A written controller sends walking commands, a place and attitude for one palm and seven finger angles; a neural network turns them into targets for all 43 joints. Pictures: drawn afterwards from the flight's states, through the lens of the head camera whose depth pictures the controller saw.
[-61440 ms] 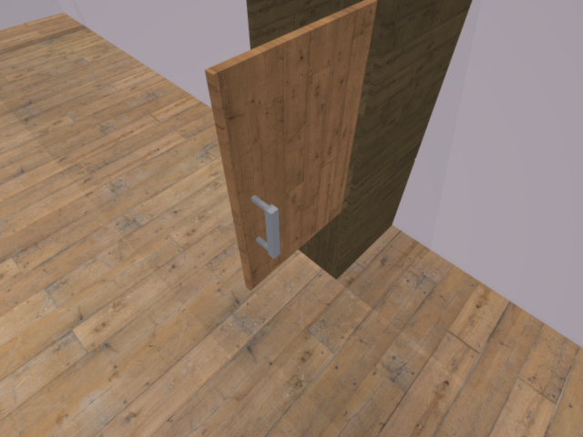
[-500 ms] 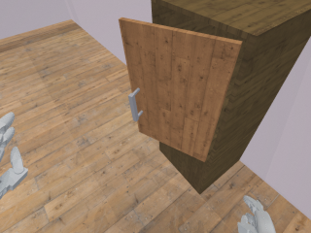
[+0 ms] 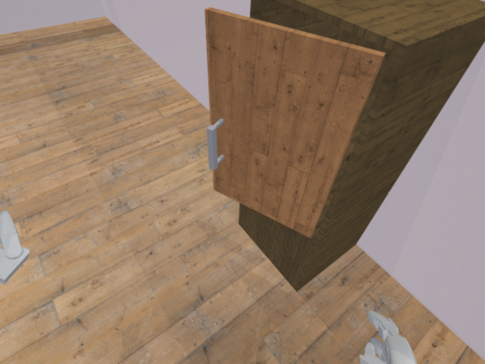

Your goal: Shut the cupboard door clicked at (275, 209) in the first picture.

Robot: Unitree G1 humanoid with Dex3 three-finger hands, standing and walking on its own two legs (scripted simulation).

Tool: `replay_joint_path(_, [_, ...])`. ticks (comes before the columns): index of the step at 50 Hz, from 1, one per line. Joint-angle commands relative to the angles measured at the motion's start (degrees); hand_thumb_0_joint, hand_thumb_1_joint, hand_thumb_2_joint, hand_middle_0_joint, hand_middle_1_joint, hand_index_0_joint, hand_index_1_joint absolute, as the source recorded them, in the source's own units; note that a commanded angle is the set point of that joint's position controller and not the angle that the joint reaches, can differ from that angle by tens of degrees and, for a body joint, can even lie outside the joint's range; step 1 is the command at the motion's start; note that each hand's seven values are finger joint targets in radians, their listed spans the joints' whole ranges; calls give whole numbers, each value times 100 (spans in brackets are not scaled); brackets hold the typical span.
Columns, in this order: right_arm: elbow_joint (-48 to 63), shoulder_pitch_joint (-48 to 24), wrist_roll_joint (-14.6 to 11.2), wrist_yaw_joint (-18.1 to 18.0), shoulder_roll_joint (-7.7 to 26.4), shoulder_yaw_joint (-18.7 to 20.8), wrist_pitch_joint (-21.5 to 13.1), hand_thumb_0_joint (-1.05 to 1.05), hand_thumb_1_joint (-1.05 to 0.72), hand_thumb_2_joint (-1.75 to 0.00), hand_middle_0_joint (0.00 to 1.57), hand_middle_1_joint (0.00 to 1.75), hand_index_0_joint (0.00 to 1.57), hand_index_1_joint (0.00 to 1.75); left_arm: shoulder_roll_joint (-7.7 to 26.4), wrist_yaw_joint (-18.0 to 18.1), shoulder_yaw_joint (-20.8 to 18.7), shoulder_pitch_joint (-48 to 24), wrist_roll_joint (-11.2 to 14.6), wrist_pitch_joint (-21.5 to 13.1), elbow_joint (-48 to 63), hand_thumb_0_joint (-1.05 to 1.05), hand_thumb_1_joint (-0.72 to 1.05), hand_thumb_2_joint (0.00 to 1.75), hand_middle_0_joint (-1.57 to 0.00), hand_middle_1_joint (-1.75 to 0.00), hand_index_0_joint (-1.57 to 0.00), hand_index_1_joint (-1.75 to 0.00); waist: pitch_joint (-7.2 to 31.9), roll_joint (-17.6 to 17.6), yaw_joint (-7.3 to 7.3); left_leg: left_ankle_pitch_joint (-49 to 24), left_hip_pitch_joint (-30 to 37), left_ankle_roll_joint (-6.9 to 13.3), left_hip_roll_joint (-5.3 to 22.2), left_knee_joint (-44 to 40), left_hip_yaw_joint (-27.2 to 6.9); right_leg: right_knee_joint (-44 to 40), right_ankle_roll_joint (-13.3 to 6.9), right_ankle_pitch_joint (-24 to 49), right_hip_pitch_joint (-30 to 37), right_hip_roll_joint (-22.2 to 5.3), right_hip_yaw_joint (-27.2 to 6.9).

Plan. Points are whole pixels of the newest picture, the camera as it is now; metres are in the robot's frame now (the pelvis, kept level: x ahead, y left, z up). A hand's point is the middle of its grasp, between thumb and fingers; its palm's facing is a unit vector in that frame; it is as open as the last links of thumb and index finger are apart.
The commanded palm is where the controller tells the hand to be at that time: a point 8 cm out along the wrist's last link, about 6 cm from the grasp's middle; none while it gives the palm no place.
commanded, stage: step back with the hand held close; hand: left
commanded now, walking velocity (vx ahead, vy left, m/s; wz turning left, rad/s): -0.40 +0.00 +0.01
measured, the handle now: (216, 145) +0.69 +0.12 -0.08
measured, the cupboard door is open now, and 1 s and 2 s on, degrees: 23 23 23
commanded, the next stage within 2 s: stop stepping back and stand still in 1.14 s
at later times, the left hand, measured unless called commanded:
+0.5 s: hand out of the picture +0.16 +0.27 +0.18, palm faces +0.48 -0.74 -0.48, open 7.4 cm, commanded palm +0.10 +0.30 +0.19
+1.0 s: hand out of the picture +0.08 +0.28 +0.18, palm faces +0.48 -0.80 -0.36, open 7.4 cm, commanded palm +0.03 +0.30 +0.19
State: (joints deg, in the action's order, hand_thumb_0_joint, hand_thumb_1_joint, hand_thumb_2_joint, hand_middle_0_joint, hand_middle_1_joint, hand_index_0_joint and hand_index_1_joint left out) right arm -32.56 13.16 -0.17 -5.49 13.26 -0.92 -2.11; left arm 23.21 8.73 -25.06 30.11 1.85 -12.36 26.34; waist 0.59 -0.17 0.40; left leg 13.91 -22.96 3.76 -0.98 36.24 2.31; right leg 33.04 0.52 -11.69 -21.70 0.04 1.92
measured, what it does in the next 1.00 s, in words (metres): walks backwards: right foot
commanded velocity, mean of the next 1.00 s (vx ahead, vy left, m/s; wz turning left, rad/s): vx -0.40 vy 0.00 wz -0.05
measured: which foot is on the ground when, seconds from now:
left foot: down 0.00-1.00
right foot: down 0.00-0.72, up 0.74-0.98, down 1.00-1.00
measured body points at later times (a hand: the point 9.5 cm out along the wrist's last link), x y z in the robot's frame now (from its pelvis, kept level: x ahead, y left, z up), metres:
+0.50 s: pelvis -0.04 -0.01 -0.01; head -0.02 +0.01 +0.44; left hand +0.13 +0.31 +0.20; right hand +0.13 -0.25 -0.08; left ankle +0.06 +0.08 -0.72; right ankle +0.02 -0.14 -0.72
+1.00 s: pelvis -0.12 +0.01 +0.00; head -0.10 +0.05 +0.45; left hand +0.05 +0.32 +0.20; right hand +0.09 -0.20 -0.06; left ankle +0.05 +0.09 -0.72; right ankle -0.23 -0.15 -0.73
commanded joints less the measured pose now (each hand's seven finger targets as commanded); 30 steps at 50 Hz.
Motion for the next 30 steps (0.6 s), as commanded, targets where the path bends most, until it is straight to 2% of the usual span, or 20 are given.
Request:
replay_joint_path(1, [839,-578,-3,-23,848,365,-362,0,-90,-90,20,30,20,30,1043,134,-652,-576,-53,-437,1262,0,90,90,-20,-30,-20,-30,314,-511,-63,2401,-2212,230,925,-1712,-1109,270,-52,-49,2028,-96,-728])
replay_joint_path(3, [796,-553,36,-4,868,382,-385,0,-90,-90,20,30,20,30,1175,140,-790,-585,-99,-472,1218,0,90,90,-20,-30,-20,-30,267,-406,-59,2429,-2279,199,833,-1542,-1097,107,-113,-217,1928,-197,-899])
replay_joint_path(4, [806,-556,24,12,804,362,-385,0,-90,-90,20,30,20,30,1059,134,-677,-573,-76,-483,1229,0,90,90,-20,-30,-20,-30,249,-271,-73,2317,-2160,150,755,-1383,-1018,-33,-149,-329,1721,-274,-987])
replay_joint_path(6, [794,-529,32,44,800,374,-391,0,-90,-90,20,30,20,30,1148,159,-751,-502,-66,-521,1234,0,90,90,-20,-30,-20,-30,278,-81,-81,2247,-1960,90,627,-1076,-939,-376,-231,-710,1384,-443,-1233])
replay_joint_path(8, [743,-514,61,76,793,399,-388,0,-90,-90,20,30,20,30,1283,187,-875,-376,-66,-561,1294,0,90,90,-20,-30,-20,-30,382,-83,-84,1937,-1694,11,536,-892,-901,-630,-348,-775,1172,-645,-1383])
replay_joint_path(9, [744,-498,43,87,705,354,-374,0,-90,-90,20,30,20,30,1185,191,-762,-305,-26,-570,1313,0,90,90,-20,-30,-20,-30,422,73,-96,1638,-1431,-48,480,-835,-852,-713,-364,-749,960,-695,-1302])
replay_joint_path(10, [740,-514,34,91,718,365,-376,0,-90,-90,20,30,20,30,1236,203,-786,-245,-12,-599,1413,0,90,90,-20,-30,-20,-30,539,-10,-110,1494,-1263,-43,480,-839,-834,-725,-345,-641,915,-677,-1248])
replay_joint_path(12, [737,-509,24,71,767,377,-393,0,-90,-90,20,30,20,30,1295,228,-894,-111,-13,-650,1476,0,90,90,-20,-30,-20,-30,674,-256,-114,1631,-1430,43,620,-1177,-973,-473,-217,-521,1219,-435,-943])
replay_joint_path(15, [759,-591,20,1,853,398,-463,0,-90,-90,20,30,20,30,1251,207,-1031,14,-46,-686,1380,0,90,90,-20,-30,-20,-30,688,-859,-62,2337,-2541,307,1202,-2101,-1517,680,-18,75,2362,128,-496])
replay_joint_path(17, [761,-619,47,-30,882,450,-487,0,-90,-90,20,30,20,30,1178,153,-1025,-132,-69,-674,1379,0,90,90,-20,-30,-20,-30,598,-1067,-44,2624,-2978,424,1465,-2332,-1718,1194,38,406,2717,365,-417])
replay_joint_path(18, [767,-671,65,-25,889,483,-531,0,-90,-90,20,30,20,30,1332,125,-1178,-162,-99,-680,1351,0,90,90,-20,-30,-20,-30,598,-1064,-11,2560,-3017,475,1500,-2301,-1811,1301,53,488,2789,444,-468])
replay_joint_path(19, [751,-616,63,-20,808,451,-546,0,-90,-90,20,30,20,30,1190,96,-1018,-126,-34,-678,1365,0,90,90,-20,-30,-20,-30,567,-796,-34,1890,-2641,418,1386,-2027,-1702,1107,3,702,2486,381,-551])
replay_joint_path(21, [654,-562,72,-2,823,474,-565,0,-90,-90,20,30,20,30,1153,59,-1004,-33,14,-682,1288,0,90,90,-20,-30,-20,-30,708,-516,-49,1252,-2227,343,1262,-1663,-1499,850,-55,940,2255,257,-789])
replay_joint_path(23, [578,-543,80,31,809,479,-573,0,-90,-90,20,30,20,30,1088,34,-869,-147,5,-666,1330,0,90,90,-20,-30,-20,-30,799,-501,-91,1157,-1888,222,1041,-1327,-1200,544,-149,1249,1987,7,-1152])
replay_joint_path(24, [587,-556,48,46,743,461,-569,0,-90,-90,20,30,20,30,1022,32,-735,-231,14,-654,1380,0,90,90,-20,-30,-20,-30,879,-367,-103,1145,-1680,116,873,-1076,-1012,322,-199,1255,1758,-164,-1371])
replay_joint_path(26, [608,-551,26,77,704,468,-532,0,-90,-90,20,30,20,30,1178,67,-736,-345,-7,-633,1432,0,90,90,-20,-30,-20,-30,840,79,-129,1622,-1270,-87,504,-486,-691,-472,-359,321,1015,-631,-1976])
replay_joint_path(27, [605,-563,35,98,647,454,-485,0,-90,-90,20,30,20,30,1228,103,-705,-361,-7,-609,1422,0,90,90,-20,-30,-20,-30,695,269,-145,1625,-1042,-196,325,-124,-575,-964,-504,-353,534,-929,-2283])
replay_joint_path(28, [547,-548,67,116,621,481,-427,0,-90,-90,20,30,20,30,1387,154,-793,-430,1,-575,1506,0,90,90,-20,-30,-20,-30,607,468,-145,1322,-599,-315,169,282,-486,-1385,-694,-713,-42,-1243,-2518])
replay_joint_path(29, [524,-555,66,136,489,430,-366,0,-90,-90,20,30,20,30,1331,188,-683,-374,8,-547,1531,0,90,90,-20,-30,-20,-30,645,680,-156,957,-160,-384,86,573,-439,-1589,-814,-748,-400,-1457,-2398])
replay_joint_path(30, [530,-564,65,142,459,411,-317,0,-90,-90,20,30,20,30,1394,226,-743,-289,4,-537,1523,0,90,90,-20,-30,-20,-30,695,804,-174,747,120,-392,62,667,-398,-1614,-808,-596,-570,-1477,-2209])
